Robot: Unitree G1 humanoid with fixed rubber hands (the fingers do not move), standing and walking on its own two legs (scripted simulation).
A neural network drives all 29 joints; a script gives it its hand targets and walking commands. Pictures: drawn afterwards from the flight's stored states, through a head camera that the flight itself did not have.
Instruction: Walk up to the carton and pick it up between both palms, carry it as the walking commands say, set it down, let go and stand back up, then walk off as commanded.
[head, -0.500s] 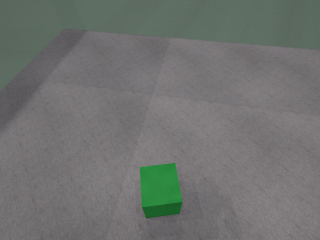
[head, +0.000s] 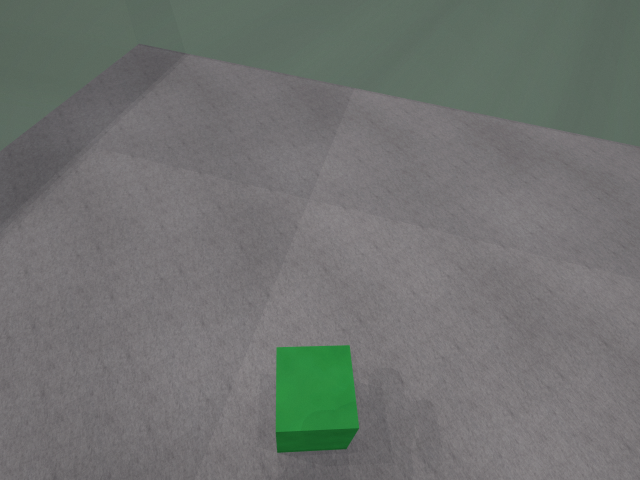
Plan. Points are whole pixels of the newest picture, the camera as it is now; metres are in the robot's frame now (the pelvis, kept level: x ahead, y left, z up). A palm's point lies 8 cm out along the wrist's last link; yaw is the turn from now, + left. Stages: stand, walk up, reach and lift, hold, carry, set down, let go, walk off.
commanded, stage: walk up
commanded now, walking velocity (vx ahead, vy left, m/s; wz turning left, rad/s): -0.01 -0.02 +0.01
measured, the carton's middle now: (312, 400) +0.39 -0.03 -0.65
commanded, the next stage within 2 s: stand in 0.82 s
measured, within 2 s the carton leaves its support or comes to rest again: neither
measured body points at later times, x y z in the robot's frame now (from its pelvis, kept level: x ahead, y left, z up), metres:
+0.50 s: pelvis +0.01 -0.03 +0.00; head +0.03 -0.03 +0.45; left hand +0.02 +0.20 -0.16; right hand +0.00 -0.25 -0.16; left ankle -0.03 +0.09 -0.74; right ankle +0.01 -0.15 -0.74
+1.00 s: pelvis +0.00 -0.04 +0.00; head +0.01 -0.04 +0.45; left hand -0.02 +0.18 -0.16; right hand -0.03 -0.25 -0.16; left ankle -0.03 +0.09 -0.74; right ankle +0.01 -0.15 -0.74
